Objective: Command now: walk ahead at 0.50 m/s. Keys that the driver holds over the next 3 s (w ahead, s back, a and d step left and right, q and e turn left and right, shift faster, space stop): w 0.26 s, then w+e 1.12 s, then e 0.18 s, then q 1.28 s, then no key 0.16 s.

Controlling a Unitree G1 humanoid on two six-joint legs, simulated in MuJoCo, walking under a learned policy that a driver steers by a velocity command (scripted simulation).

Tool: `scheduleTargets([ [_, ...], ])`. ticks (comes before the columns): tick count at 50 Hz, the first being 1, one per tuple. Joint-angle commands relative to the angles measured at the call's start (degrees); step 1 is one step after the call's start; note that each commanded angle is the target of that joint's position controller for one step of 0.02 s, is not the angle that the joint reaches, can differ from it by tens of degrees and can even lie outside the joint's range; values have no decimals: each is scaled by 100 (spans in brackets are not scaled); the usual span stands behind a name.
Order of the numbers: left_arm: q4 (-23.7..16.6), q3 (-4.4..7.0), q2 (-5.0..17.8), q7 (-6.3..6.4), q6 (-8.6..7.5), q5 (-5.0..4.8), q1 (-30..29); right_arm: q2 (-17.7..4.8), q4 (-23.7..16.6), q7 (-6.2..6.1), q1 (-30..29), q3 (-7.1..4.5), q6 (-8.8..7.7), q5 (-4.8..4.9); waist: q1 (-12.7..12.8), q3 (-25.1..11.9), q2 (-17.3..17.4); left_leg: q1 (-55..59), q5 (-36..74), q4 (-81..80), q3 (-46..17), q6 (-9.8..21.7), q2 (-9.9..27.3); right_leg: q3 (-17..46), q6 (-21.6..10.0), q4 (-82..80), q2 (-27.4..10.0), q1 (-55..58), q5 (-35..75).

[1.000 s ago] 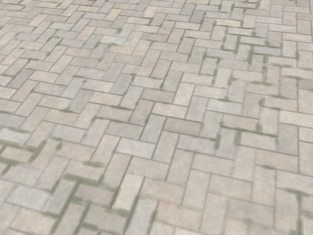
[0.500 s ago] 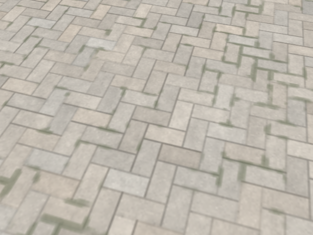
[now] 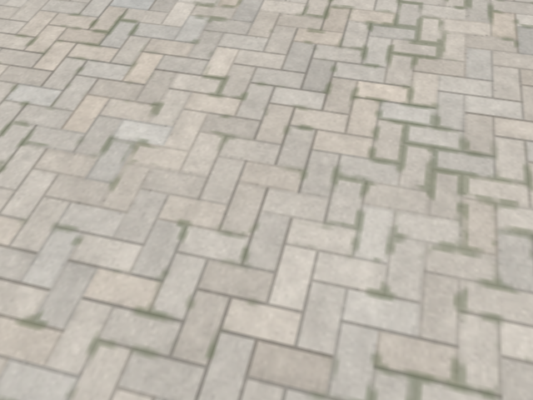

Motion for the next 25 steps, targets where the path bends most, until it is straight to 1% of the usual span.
scheduleTargets([
  [1, -190, 179, 637, -1, -92, 49, 295, -506, -444, -22, -70, -148, -53, -46, 73, -465, -643, -1378, 659, 7, -234, -35, 607, 1899, -976, -1771, -1433, 1451, 392],
  [2, -150, 189, 650, -6, -134, 26, 296, -396, -394, -31, 25, -129, 7, -56, 10, -456, -645, -1272, 759, -92, -185, -92, 612, 1691, -1028, -1889, -1382, 1300, 657],
  [3, -94, 204, 692, -2, -167, 8, 322, -345, -397, -47, 3, -120, 54, -71, -28, -392, -605, -1303, 883, -247, -166, -149, 630, 1504, -1067, -1986, -1362, 1203, 869],
  [5, 29, 240, 795, 40, -181, 3, 452, -312, -527, -71, -373, -108, 86, -114, 24, -199, -479, -1623, 1324, -798, -156, -266, 668, 1249, -1109, -2138, -1346, 1222, 1161],
  [7, 133, 254, 843, 90, -142, -11, 594, -245, -629, -57, -759, -85, 56, -130, 132, -100, -434, -1750, 1944, -1545, -120, -316, 649, 983, -1018, -2201, -1246, 1349, 1211],
  [10, 273, 275, 945, 145, -91, -51, 808, -125, -762, 11, -1341, -33, -16, -101, 347, 38, -449, -1518, 2714, -2632, 45, -308, 482, 668, -868, -2254, -1118, 1408, 1044],
  [12, 414, 296, 1017, 160, -53, -82, 1043, -121, -868, 63, -1699, -17, -50, -71, 489, 129, -435, -1450, 2866, -3044, 113, -286, 386, 654, -864, -2218, -1208, 1604, 915],
  [14, 555, 309, 1022, 172, 10, -111, 1253, -156, -999, 120, -2012, -19, -84, -53, 567, 229, -415, -1526, 2731, -3325, 64, -214, 328, 768, -858, -2060, -1370, 1931, 974],
  [16, 640, 334, 1051, 206, 80, -142, 1300, -246, -1095, 177, -2115, -46, -134, -52, 474, 253, -451, -1520, 2392, -3597, -38, -100, 275, 961, -793, -1792, -1532, 2264, 1177],
  [17, 652, 354, 1089, 227, 109, -147, 1264, -320, -1080, 193, -2023, -72, -160, -57, 383, 198, -489, -1340, 2214, -3706, -49, -48, 232, 1054, -745, -1645, -1581, 2364, 1311],
  [18, 652, 377, 1142, 242, 136, -149, 1208, -403, -1032, 195, -1849, -104, -184, -61, 267, 96, -549, -1019, 2012, -3757, 2, 1, 158, 1124, -700, -1448, -1592, 2402, 1598],
  [19, 631, 386, 1181, 251, 162, -149, 1079, -519, -922, 177, -1436, -171, -207, -68, 1, -137, -583, -347, 1910, -3903, 141, 91, 14, 1069, -613, -992, -1474, 2320, 2261],
  [20, 610, 331, 1044, 251, 178, -106, 1052, -774, -674, 123, -616, -309, -215, -82, -378, -704, -490, 916, 1988, -3931, 209, 245, -19, 871, -450, -50, -1140, 1980, 2606],
  [21, 452, 190, 689, 250, 170, 15, 1067, -1173, -512, 54, 398, -428, -202, -171, -749, -1643, 40, 2677, 2017, -3659, -742, 580, 940, 616, -224, 1648, -737, 896, 1332],
  [22, 361, 4, -2, 221, 63, -62, 1874, -1568, -399, 50, 665, -520, -138, -197, -358, -2360, 1611, 4504, 865, -4202, -3257, 1412, 2243, 419, 159, 3570, 212, -1336, -2140],
  [23, 473, 141, 619, 217, -4, -205, 1626, -957, -459, 51, 609, -370, -130, -141, -587, -2175, 1133, 4224, 3, -4701, -3693, 1336, 2172, 1094, 161, 4302, -28, -1908, -2461],
  [24, 319, 256, 951, 217, -29, -307, 1116, -680, -489, 28, 232, -285, -140, -120, -560, -1331, 820, 3536, 28, -4824, -2800, 1073, 2014, 1043, 117, 4438, -285, -2224, -1962],
  [25, 262, 263, 908, 246, -22, -272, 855, -546, -511, 22, -152, -241, -150, -134, -393, -915, 487, 2817, 518, -4967, -2162, 942, 1814, 906, 137, 4294, -548, -2075, -1465],
])
Next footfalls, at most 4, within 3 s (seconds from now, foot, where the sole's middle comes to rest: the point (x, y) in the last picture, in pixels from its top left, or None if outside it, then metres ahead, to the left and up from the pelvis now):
0.42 left None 0.40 0.15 -0.77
0.94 right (344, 333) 0.63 -0.15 -0.77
1.44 left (315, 225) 0.98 -0.10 -0.77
1.82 right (395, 261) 0.84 -0.32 -0.77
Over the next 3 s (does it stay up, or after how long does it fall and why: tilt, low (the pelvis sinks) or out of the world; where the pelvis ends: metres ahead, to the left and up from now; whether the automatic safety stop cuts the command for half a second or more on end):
stays up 0.88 -0.16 0.00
